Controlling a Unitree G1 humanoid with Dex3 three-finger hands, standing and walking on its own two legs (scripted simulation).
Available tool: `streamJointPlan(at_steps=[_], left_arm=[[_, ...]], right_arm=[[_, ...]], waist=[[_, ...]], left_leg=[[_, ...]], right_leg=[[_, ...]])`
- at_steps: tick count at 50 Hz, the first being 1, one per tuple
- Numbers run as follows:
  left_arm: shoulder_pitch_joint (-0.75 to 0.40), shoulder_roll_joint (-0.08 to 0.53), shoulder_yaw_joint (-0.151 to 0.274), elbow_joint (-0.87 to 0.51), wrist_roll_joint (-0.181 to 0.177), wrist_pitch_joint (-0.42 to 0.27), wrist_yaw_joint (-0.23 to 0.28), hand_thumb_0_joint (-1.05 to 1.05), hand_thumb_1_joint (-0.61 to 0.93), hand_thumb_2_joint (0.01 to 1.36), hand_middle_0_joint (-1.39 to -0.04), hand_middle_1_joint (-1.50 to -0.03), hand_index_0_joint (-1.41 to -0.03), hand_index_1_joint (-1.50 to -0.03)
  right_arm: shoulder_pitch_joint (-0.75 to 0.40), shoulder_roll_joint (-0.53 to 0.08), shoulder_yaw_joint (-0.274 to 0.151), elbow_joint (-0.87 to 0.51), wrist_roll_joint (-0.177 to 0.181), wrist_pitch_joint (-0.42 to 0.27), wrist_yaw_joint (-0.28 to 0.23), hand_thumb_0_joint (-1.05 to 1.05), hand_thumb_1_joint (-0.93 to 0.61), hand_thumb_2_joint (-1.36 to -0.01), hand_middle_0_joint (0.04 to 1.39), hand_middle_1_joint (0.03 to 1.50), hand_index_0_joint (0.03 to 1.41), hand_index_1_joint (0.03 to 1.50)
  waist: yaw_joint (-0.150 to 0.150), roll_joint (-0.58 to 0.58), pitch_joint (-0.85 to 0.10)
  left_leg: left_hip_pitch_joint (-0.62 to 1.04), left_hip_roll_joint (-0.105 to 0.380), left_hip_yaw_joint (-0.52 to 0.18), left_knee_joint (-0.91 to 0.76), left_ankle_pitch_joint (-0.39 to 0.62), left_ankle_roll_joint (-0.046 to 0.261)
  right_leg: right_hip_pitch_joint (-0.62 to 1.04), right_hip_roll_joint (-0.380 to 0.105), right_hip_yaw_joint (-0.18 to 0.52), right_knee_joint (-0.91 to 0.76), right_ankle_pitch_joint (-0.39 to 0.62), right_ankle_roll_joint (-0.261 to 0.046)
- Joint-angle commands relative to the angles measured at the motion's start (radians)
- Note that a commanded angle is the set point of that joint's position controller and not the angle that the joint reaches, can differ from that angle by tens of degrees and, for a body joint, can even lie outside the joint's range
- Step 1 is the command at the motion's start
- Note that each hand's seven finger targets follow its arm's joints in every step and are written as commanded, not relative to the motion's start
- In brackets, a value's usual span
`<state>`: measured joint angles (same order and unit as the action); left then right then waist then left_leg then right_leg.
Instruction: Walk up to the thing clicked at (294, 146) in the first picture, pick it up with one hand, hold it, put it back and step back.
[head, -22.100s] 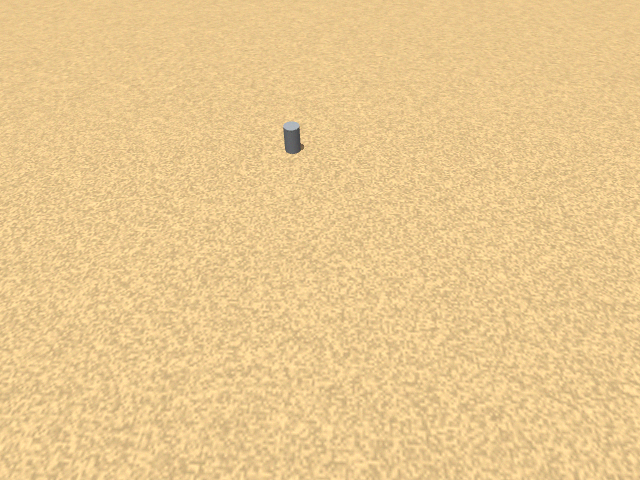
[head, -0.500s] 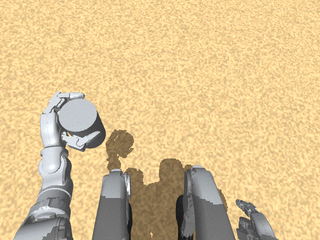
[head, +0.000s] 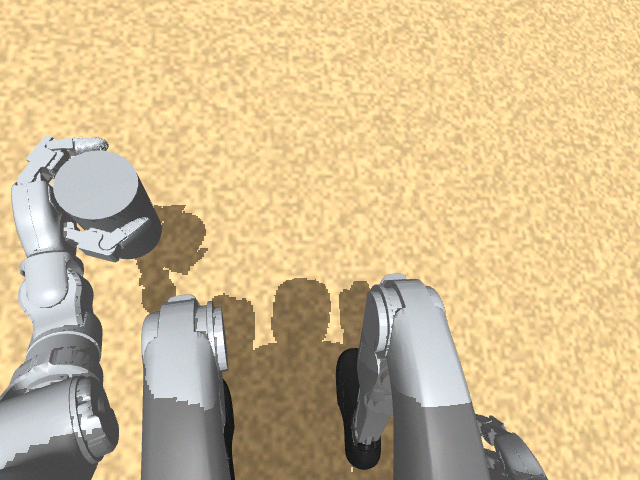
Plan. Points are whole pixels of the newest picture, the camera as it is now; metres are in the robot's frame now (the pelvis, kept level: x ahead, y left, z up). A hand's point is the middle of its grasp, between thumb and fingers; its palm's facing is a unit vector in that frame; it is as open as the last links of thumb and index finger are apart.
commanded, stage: crouch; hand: left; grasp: from the side
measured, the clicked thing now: (116, 210) +0.45 +0.23 -0.10
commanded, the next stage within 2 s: lower in 0.50 s
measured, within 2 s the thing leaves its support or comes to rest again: neither
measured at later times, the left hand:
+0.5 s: hand (117, 212) +0.46 +0.24 -0.14, palm faces +0.18 -0.98 -0.03, open 11.3 cm
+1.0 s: hand (131, 222) +0.47 +0.24 -0.20, palm faces +0.20 -0.98 -0.01, open 11.3 cm
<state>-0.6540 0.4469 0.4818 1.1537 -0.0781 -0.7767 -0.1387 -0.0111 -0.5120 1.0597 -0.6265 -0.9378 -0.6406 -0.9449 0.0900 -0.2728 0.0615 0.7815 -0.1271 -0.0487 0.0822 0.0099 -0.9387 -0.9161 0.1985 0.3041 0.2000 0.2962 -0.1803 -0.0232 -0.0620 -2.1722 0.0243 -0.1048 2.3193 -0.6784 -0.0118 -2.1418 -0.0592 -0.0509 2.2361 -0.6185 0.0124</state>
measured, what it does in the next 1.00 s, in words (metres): lowers itself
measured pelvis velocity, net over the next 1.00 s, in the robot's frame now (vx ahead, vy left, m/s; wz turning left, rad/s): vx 0.00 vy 0.01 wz -0.11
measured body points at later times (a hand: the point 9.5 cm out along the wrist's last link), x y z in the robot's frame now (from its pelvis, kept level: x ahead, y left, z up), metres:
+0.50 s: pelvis +0.00 +0.01 -0.04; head +0.23 +0.09 +0.34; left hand +0.44 +0.29 -0.13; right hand +0.08 -0.28 -0.14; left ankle +0.09 +0.13 -0.33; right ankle +0.12 -0.13 -0.33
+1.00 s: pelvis +0.00 +0.01 -0.06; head +0.25 +0.12 +0.30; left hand +0.45 +0.29 -0.20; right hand +0.09 -0.27 -0.13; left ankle +0.09 +0.13 -0.33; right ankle +0.12 -0.13 -0.33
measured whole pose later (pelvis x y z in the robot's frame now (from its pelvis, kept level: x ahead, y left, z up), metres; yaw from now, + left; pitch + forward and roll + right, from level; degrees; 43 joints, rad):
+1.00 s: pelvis +0.00 +0.01 -0.06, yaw -6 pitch +21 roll -12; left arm -0.68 0.69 0.57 1.32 -0.07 -0.91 -0.12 -0.01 -0.52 1.07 -0.64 -0.92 -0.65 -0.93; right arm -0.04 -0.35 0.31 0.68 -0.26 0.00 0.12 0.01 -0.93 -0.91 0.20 0.30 0.20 0.30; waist -0.27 -0.16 0.19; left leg -2.26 0.01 -0.25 2.58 -0.70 -0.01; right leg -2.16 -0.02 -0.15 2.38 -0.59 0.05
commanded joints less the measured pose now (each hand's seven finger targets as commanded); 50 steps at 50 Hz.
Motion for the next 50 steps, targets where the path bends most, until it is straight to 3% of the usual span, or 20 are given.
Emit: streamJointPlan(at_steps=[1,2,3,4,8,9,15,24,25,26,30,32,33,35,36,40,43,47,49,50], left_arm=[[-0.434,0.298,0.068,-0.314,-0.041,-0.141,-0.001,0.0,0.046,1.231,-1.197,-1.322,-1.192,-1.344],[-0.407,0.312,0.086,-0.285,-0.038,-0.138,-0.001,0.0,0.047,1.234,-1.195,-1.322,-1.19,-1.344],[-0.434,0.313,0.073,-0.295,-0.036,-0.142,-0.007,0.0,0.072,1.234,-1.198,-1.324,-1.195,-1.343],[-0.406,0.307,0.081,-0.27,-0.035,-0.141,-0.008,0.0,0.093,1.241,-1.193,-1.321,-1.189,-1.342],[-0.421,0.323,0.078,-0.273,-0.028,-0.145,-0.011,0.0,0.109,1.245,-1.192,-1.327,-1.191,-1.344],[-0.414,0.341,0.094,-0.281,-0.027,-0.144,-0.009,0.0,0.116,1.241,-1.21,-1.338,-1.211,-1.353],[-0.428,0.333,0.066,-0.279,-0.023,-0.145,-0.013,0.0,0.106,1.24,-1.206,-1.334,-1.205,-1.351],[-0.434,0.39,0.08,-0.305,-0.028,-0.167,-0.003,0.0,0.095,1.23,-1.217,-1.334,-1.215,-1.35],[-0.422,0.359,0.068,-0.286,-0.031,-0.167,-0.004,0.0,0.127,1.236,-1.211,-1.333,-1.211,-1.348],[-0.394,0.37,0.079,-0.272,-0.029,-0.167,-0.002,0.0,0.11,1.242,-1.223,-1.341,-1.22,-1.358],[-0.4,0.377,0.07,-0.274,-0.031,-0.172,-0.007,0.0,0.139,1.222,-1.198,-1.318,-1.198,-1.331],[-0.37,0.386,0.089,-0.221,-0.028,-0.173,-0.001,0.0,0.053,1.221,-1.243,-1.382,-1.249,-1.391],[-0.398,0.372,0.07,-0.206,-0.03,-0.177,0.0,0.0,0.015,1.214,-1.24,-1.379,-1.246,-1.387],[-0.386,0.367,0.078,-0.136,-0.035,-0.19,0.006,0.0,0.015,1.221,-1.24,-1.382,-1.247,-1.391],[-0.383,0.395,0.096,-0.125,-0.033,-0.199,0.01,0.0,0.03,1.216,-1.238,-1.375,-1.245,-1.383],[-0.391,0.45,0.1,-0.106,-0.018,-0.24,0.002,0.0,0.091,1.21,-1.229,-1.362,-1.239,-1.366],[-0.4,0.504,0.126,-0.112,-0.017,-0.262,0.006,0.0,0.077,1.188,-1.22,-1.34,-1.229,-1.344],[-0.405,0.513,0.126,-0.12,-0.034,-0.285,0.009,0.0,0.062,1.174,-1.207,-1.329,-1.216,-1.334],[-0.411,0.55,0.129,-0.119,-0.024,-0.292,0.02,0.0,0.063,1.177,-1.215,-1.335,-1.223,-1.34],[-0.408,0.539,0.12,-0.109,-0.023,-0.295,0.023,0.0,0.071,1.18,-1.201,-1.326,-1.209,-1.331]], right_arm=[[0.12,-0.238,-0.051,-0.062,-0.009,-0.012,-0.008,0.0,-0.933,-0.918,0.199,0.3,0.2,0.3],[0.115,-0.242,-0.048,-0.066,-0.011,-0.01,-0.007,0.0,-0.932,-0.918,0.199,0.3,0.2,0.3],[0.118,-0.248,-0.043,-0.064,-0.014,-0.009,-0.007,0.0,-0.933,-0.918,0.199,0.3,0.2,0.3],[0.123,-0.254,-0.044,-0.052,-0.017,-0.007,-0.006,0.0,-0.931,-0.918,0.199,0.3,0.2,0.3],[0.115,-0.269,-0.033,-0.051,-0.029,0.004,-0.003,0.0,-0.927,-0.916,0.199,0.3,0.2,0.3],[0.117,-0.274,-0.027,-0.066,-0.032,0.004,-0.003,0.0,-0.927,-0.915,0.199,0.3,0.2,0.3],[0.12,-0.289,-0.006,-0.05,-0.049,0.014,0.003,0.0,-0.931,-0.916,0.199,0.3,0.2,0.3],[0.098,-0.311,0.025,-0.06,-0.065,0.026,0.009,0.0,-0.934,-0.917,0.199,0.3,0.2,0.3],[0.1,-0.313,0.029,-0.062,-0.067,0.028,0.011,0.0,-0.933,-0.917,0.199,0.3,0.2,0.3],[0.093,-0.314,0.03,-0.06,-0.069,0.029,0.011,0.0,-0.933,-0.917,0.199,0.3,0.2,0.3],[0.088,-0.325,0.046,-0.069,-0.075,0.034,0.011,0.0,-0.932,-0.916,0.2,0.3,0.2,0.3],[0.083,-0.323,0.054,-0.066,-0.08,0.037,0.013,0.0,-0.943,-0.917,0.199,0.3,0.199,0.3],[0.072,-0.325,0.061,-0.071,-0.082,0.037,0.015,0.0,-0.944,-0.917,0.199,0.3,0.199,0.3],[0.065,-0.333,0.079,-0.083,-0.088,0.041,0.018,0.0,-0.937,-0.915,0.199,0.3,0.199,0.3],[0.058,-0.338,0.084,-0.09,-0.092,0.042,0.02,0.0,-0.936,-0.915,0.199,0.3,0.199,0.3],[0.018,-0.354,0.112,-0.108,-0.11,0.046,0.024,0.0,-0.925,-0.91,0.199,0.3,0.2,0.3],[-0.004,-0.37,0.131,-0.12,-0.119,0.042,0.027,0.0,-0.925,-0.91,0.199,0.3,0.2,0.3],[-0.02,-0.388,0.159,-0.126,-0.141,0.043,0.026,0.0,-0.936,-0.913,0.199,0.3,0.199,0.3],[-0.022,-0.392,0.172,-0.12,-0.15,0.043,0.025,0.0,-0.941,-0.915,0.199,0.3,0.199,0.3],[-0.03,-0.394,0.179,-0.125,-0.154,0.044,0.023,0.0,-0.938,-0.914,0.199,0.3,0.199,0.3]], waist=[[0.016,0.251,-0.739],[0.018,0.25,-0.733],[0.0,0.26,-0.716],[0.009,0.259,-0.698],[-0.005,0.299,-0.653],[-0.01,0.291,-0.683],[-0.038,0.32,-0.642],[-0.047,0.353,-0.635],[-0.056,0.353,-0.617],[-0.046,0.344,-0.608],[-0.062,0.38,-0.61],[-0.061,0.338,-0.584],[-0.08,0.33,-0.554],[-0.104,0.291,-0.517],[-0.093,0.281,-0.515],[-0.103,0.303,-0.501],[-0.102,0.345,-0.495],[-0.127,0.388,-0.509],[-0.133,0.402,-0.5],[-0.143,0.404,-0.484]], left_leg=[[0.425,-0.032,0.069,-0.26,0.09,0.014],[0.425,-0.031,0.067,-0.246,0.106,0.013],[0.405,-0.031,0.061,-0.24,0.098,0.014],[0.406,-0.03,0.061,-0.234,0.104,0.012],[0.402,-0.025,0.049,-0.217,0.081,0.009],[0.407,-0.024,0.043,-0.205,0.11,0.007],[0.398,-0.02,0.03,-0.172,0.115,0.006],[0.403,-0.016,0.011,-0.139,0.137,0.001],[0.41,-0.014,0.004,-0.142,0.148,-0.002],[0.406,-0.013,0.003,-0.142,0.146,-0.002],[0.434,-0.011,-0.004,-0.129,0.184,-0.006],[0.387,-0.012,-0.001,-0.111,0.177,0.0],[0.369,-0.011,-0.005,-0.105,0.152,0.002],[0.33,-0.012,-0.013,-0.088,0.136,0.007],[0.319,-0.012,-0.015,-0.087,0.132,0.007],[0.336,-0.004,-0.024,-0.075,0.128,0.004],[0.36,0.001,-0.032,-0.079,0.107,-0.003],[0.412,0.009,-0.05,-0.059,0.159,-0.013],[0.408,0.012,-0.056,-0.053,0.177,-0.015],[0.409,0.013,-0.059,-0.05,0.184,-0.015]], right_leg=[[0.384,0.051,-0.051,-0.189,0.109,-0.042],[0.378,0.051,-0.054,-0.178,0.123,-0.041],[0.372,0.052,-0.059,-0.167,0.119,-0.041],[0.352,0.053,-0.061,-0.158,0.123,-0.042],[0.302,0.056,-0.076,-0.133,0.106,-0.044],[0.325,0.058,-0.08,-0.125,0.134,-0.043],[0.301,0.061,-0.093,-0.102,0.143,-0.042],[0.302,0.066,-0.109,-0.07,0.163,-0.042],[0.294,0.063,-0.115,-0.061,0.173,-0.042],[0.287,0.066,-0.116,-0.061,0.166,-0.043],[0.298,0.065,-0.121,-0.055,0.202,-0.042],[0.316,0.069,-0.12,-0.057,0.201,-0.038],[0.295,0.07,-0.124,-0.056,0.181,-0.038],[0.319,0.073,-0.136,-0.059,0.179,-0.031],[0.33,0.076,-0.14,-0.06,0.173,-0.031],[0.325,0.08,-0.151,-0.044,0.166,-0.03],[0.325,0.085,-0.161,-0.038,0.152,-0.032],[0.348,0.086,-0.171,-0.022,0.202,-0.031],[0.363,0.089,-0.172,-0.019,0.22,-0.03],[0.362,0.087,-0.176,-0.017,0.229,-0.028]])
